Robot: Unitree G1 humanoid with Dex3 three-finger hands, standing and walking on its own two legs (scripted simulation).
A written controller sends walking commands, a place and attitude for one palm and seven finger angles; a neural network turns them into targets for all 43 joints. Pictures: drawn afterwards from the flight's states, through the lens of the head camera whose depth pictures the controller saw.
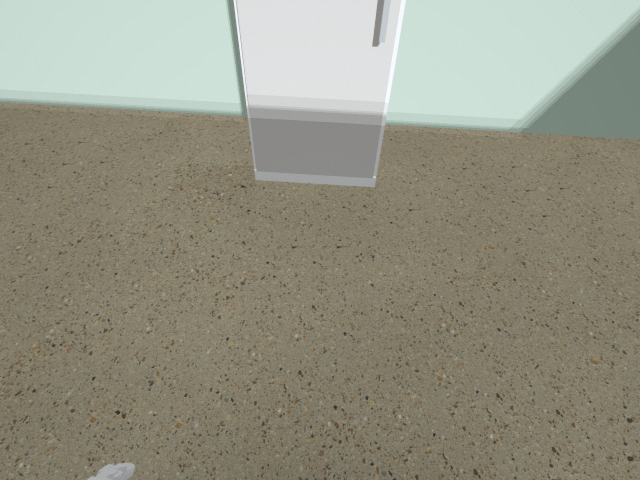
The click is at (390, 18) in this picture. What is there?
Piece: fridge door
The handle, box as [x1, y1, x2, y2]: [379, 0, 390, 42]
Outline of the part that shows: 390,0 384,0 379,35 380,42 384,42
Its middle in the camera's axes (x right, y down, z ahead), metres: +0.22 -0.81 +1.26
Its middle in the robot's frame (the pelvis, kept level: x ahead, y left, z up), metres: +1.51 -0.13 +0.12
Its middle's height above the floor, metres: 0.89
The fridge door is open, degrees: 0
